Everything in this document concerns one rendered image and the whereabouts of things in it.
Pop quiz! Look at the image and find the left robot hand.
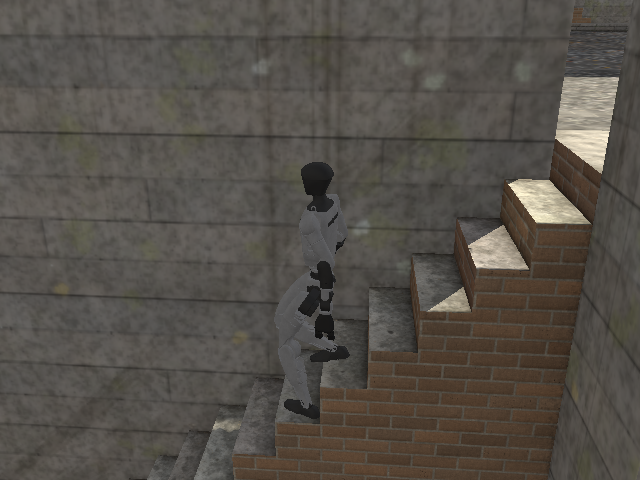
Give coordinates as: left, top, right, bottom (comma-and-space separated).
314, 314, 335, 341

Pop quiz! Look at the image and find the right robot upper arm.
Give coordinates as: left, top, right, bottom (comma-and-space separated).
326, 194, 348, 242

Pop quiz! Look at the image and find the left robot upper arm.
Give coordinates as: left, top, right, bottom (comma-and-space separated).
299, 212, 335, 271

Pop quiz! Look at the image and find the robot left forearm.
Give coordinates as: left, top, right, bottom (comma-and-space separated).
317, 261, 335, 315

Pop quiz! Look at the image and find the robot right forearm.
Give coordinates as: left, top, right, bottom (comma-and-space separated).
335, 238, 346, 254

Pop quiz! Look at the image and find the humanoid robot torso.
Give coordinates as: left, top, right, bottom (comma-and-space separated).
300, 198, 338, 301

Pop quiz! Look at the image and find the left robot shin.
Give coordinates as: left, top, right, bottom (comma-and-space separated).
278, 345, 312, 409

